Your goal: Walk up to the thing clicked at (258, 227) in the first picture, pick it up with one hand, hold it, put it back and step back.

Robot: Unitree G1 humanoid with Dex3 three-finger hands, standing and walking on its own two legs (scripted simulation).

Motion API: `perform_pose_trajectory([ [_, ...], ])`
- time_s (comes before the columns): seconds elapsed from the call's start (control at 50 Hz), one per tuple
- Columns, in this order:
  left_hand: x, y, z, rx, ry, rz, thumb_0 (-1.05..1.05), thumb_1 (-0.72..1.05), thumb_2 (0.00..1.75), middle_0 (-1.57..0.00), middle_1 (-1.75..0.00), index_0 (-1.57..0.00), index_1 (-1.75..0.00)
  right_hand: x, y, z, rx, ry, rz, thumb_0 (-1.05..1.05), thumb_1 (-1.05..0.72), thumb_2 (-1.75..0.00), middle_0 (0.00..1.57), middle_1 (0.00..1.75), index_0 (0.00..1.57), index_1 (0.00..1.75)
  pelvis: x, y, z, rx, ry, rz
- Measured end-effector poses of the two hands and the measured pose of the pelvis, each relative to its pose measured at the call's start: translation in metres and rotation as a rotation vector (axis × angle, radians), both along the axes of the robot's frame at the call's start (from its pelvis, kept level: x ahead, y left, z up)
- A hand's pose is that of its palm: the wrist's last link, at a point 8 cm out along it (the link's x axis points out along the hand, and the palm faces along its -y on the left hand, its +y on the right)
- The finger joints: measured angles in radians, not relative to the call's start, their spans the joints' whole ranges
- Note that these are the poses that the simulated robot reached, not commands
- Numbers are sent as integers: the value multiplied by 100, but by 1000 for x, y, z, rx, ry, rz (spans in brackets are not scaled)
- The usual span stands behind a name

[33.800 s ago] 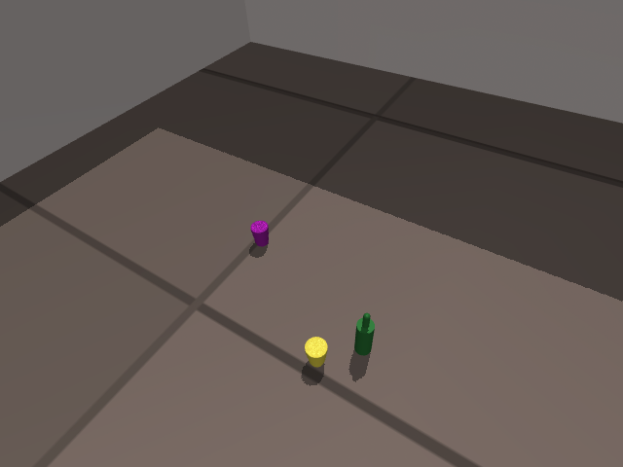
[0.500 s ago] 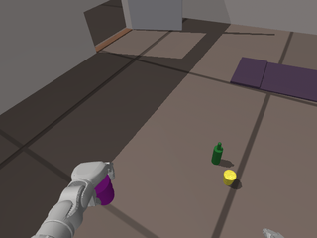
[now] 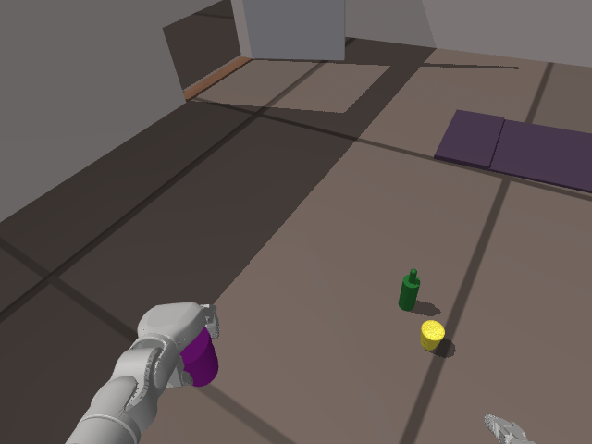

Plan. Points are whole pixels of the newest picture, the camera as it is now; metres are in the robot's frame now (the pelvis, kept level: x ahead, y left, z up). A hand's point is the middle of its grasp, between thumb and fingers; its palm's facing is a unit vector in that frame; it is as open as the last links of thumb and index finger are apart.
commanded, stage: hold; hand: left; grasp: from above
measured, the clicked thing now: (193, 357) +0.31 +0.22 -0.08
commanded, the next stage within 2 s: crouch in 0.38 s
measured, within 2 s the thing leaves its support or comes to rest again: neither
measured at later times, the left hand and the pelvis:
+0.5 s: hand (185, 350) +0.30 +0.21 -0.03, palm faces -0.44 -0.05 -0.90, open 9.4 cm; pelvis +0.00 +0.00 +0.00, yaw +0 degrees
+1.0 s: hand (208, 374) +0.32 +0.22 -0.17, palm faces -0.43 +0.02 -0.90, open 9.4 cm; pelvis -0.02 +0.00 -0.07, yaw +1 degrees
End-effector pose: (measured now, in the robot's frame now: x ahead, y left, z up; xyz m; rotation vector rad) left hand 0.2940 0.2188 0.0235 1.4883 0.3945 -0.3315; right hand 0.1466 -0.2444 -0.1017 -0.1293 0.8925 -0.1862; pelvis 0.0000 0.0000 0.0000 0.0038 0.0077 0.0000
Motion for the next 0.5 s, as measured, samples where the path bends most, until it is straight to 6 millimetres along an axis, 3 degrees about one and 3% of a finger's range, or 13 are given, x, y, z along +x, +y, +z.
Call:
perform_pose_trajectory([
  [0.5,6,-4,2,2,-13,-10,0,1,70,-61,-88,-62,-85,-1,-5,-1,-5,24,-11,1,-92,-91,20,30,20,30,5,-1,2,1,0,1],
])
